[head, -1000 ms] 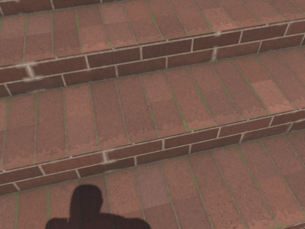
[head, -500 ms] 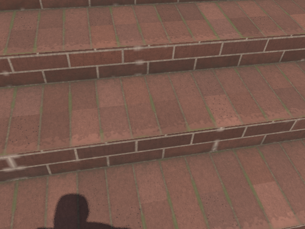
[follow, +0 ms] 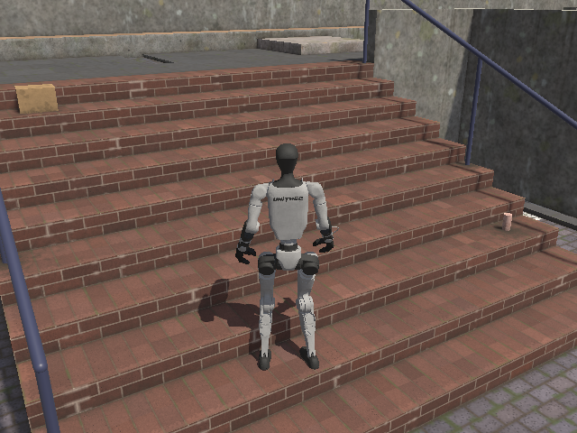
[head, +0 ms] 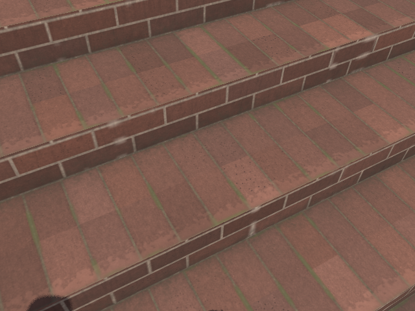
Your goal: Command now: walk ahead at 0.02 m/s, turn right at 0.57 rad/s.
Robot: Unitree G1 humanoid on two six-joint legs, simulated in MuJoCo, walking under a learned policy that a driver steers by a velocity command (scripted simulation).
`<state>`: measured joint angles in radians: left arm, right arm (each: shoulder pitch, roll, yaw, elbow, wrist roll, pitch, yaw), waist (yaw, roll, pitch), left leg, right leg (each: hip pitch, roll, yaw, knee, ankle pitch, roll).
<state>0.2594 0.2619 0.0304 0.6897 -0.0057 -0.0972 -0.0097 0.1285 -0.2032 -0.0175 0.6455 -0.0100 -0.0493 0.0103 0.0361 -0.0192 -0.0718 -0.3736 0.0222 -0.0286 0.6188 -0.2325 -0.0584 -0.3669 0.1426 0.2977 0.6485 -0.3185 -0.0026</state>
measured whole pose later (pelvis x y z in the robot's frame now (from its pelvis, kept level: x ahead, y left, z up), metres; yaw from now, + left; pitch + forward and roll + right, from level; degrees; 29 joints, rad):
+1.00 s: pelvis +0.09 +0.07 +0.00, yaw +4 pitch +5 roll -1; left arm 0.09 0.23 0.04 0.72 0.06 -0.06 -0.03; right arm 0.58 -0.19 -0.04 0.98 -0.06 -0.06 0.10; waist -0.08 -0.02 -0.13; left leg -0.24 -0.09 -0.08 0.61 -0.44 0.08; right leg -0.90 0.00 0.02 1.95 -0.45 -0.14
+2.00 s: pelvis +0.35 +0.12 +0.19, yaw -10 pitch +6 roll -1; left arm 0.17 0.26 0.07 0.83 0.01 -0.05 -0.04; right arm 0.34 -0.17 0.00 0.75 -0.07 -0.06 0.02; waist -0.07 -0.02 -0.09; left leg -0.11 0.05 0.20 0.24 -0.23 0.05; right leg -0.76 0.02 0.10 1.30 -0.19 0.03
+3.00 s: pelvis +0.76 -0.08 +0.28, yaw +7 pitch +6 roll +2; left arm 0.10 0.23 -0.02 0.78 0.07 -0.09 -0.03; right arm 0.49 -0.17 -0.01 1.06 -0.05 -0.07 0.02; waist -0.06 -0.02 -0.14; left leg -0.51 -0.15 -0.08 0.93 -0.52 0.10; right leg -0.93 0.00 0.18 1.61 -0.21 -0.10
